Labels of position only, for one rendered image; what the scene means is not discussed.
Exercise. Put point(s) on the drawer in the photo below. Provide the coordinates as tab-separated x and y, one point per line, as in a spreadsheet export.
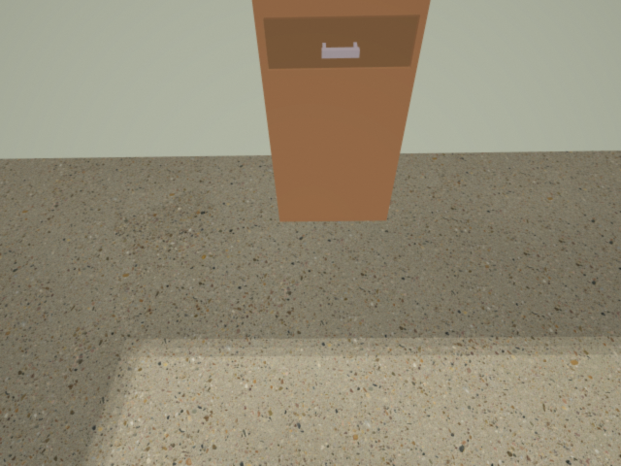
296	42

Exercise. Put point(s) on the cabinet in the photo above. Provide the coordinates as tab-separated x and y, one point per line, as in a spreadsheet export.
336	133

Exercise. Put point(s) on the handle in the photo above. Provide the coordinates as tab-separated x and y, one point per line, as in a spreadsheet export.
340	52

